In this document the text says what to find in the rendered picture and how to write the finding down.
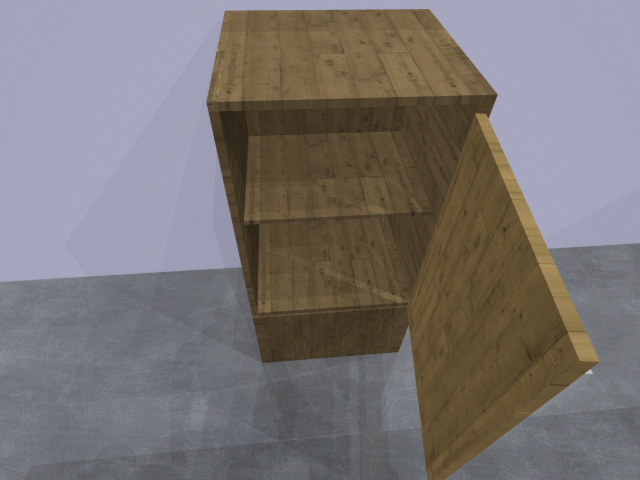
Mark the handle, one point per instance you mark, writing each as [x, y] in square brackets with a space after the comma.
[563, 392]

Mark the cupboard door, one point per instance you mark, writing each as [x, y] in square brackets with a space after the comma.
[494, 332]

